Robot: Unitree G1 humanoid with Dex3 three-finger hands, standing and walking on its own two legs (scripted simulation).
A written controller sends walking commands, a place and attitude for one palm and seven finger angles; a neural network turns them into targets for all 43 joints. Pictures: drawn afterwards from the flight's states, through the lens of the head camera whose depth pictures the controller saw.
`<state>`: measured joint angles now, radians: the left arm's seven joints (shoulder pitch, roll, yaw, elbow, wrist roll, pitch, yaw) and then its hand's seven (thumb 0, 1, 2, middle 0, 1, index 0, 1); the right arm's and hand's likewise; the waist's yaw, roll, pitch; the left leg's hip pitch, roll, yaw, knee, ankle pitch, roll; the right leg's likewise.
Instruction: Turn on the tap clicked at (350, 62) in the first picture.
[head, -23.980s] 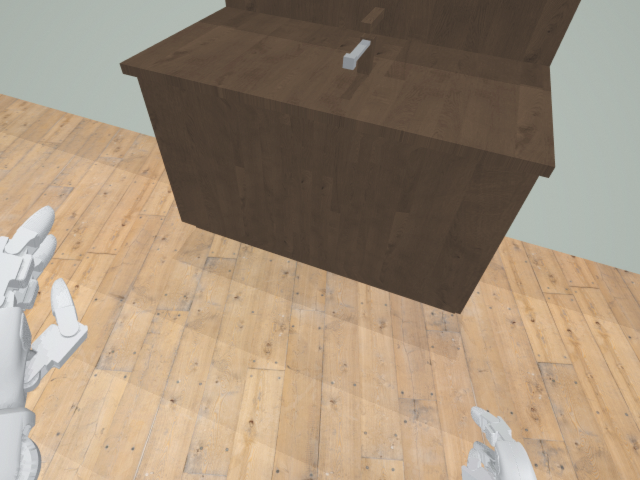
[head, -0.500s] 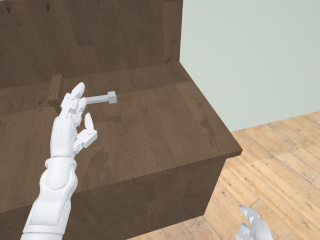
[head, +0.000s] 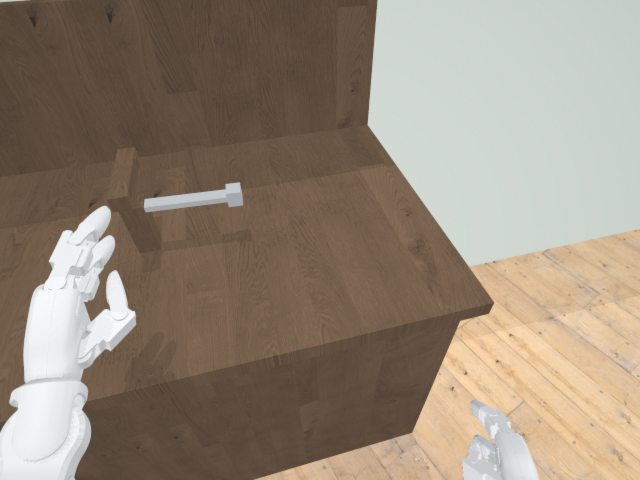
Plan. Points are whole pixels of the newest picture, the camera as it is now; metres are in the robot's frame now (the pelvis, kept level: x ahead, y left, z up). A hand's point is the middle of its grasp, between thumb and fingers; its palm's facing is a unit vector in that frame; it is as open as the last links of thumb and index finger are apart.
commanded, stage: draw the hand back beside the body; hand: left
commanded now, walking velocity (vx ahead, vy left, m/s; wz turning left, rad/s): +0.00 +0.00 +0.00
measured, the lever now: (234, 194) +0.52 +0.22 +0.08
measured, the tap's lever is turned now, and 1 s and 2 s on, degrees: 86 86 86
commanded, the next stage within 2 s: step back with the hand held close in 0.42 s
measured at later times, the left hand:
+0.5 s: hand (102, 337) +0.19 +0.24 +0.16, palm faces +0.41 -0.85 -0.33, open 7.4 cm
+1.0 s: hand (55, 374) +0.16 +0.26 +0.15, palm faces +0.35 -0.83 -0.44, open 7.4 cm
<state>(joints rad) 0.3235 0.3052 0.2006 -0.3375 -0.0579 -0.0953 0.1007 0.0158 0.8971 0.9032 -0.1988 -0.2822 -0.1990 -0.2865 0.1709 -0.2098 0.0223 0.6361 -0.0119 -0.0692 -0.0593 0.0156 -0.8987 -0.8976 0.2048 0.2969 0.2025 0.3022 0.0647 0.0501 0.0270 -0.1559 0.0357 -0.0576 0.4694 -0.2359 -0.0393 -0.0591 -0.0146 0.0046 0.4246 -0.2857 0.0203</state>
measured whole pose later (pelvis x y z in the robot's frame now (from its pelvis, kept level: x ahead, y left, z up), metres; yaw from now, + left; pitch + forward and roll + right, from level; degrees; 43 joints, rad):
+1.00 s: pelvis -0.05 +0.02 -0.01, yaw -1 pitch +0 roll -2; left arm 0.51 0.39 0.35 -0.50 -0.06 -0.17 0.11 0.02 0.89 0.90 -0.21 -0.30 -0.21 -0.30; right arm 0.18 -0.22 0.01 0.56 0.01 -0.06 -0.09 0.02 -0.90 -0.90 0.20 0.30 0.20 0.30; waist 0.03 0.04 0.03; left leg -0.38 0.02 -0.05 0.55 -0.18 -0.02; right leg -0.29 -0.02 0.02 0.51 -0.23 0.05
